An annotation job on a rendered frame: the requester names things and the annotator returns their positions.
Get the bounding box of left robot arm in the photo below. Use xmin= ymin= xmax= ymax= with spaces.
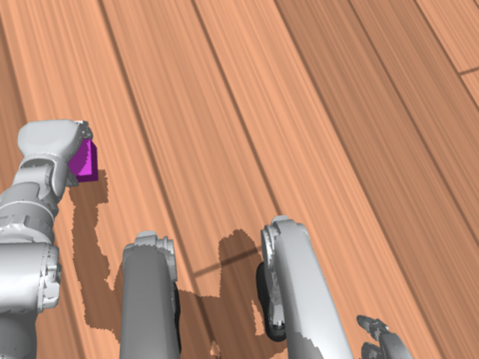
xmin=0 ymin=153 xmax=69 ymax=359

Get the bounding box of small box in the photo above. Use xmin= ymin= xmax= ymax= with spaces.
xmin=67 ymin=138 xmax=98 ymax=182

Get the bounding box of right robot hand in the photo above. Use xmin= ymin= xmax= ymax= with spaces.
xmin=356 ymin=315 xmax=413 ymax=359

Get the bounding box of right robot foot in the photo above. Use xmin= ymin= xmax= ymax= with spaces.
xmin=256 ymin=262 xmax=286 ymax=342

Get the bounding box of left robot hand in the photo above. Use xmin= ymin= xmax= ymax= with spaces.
xmin=17 ymin=120 xmax=93 ymax=187

